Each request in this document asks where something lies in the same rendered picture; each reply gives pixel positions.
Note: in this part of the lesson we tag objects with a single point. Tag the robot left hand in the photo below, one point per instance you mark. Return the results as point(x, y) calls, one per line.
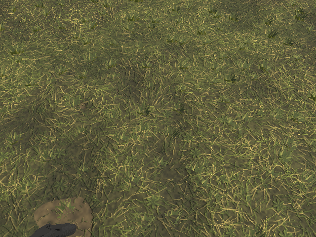
point(55, 230)

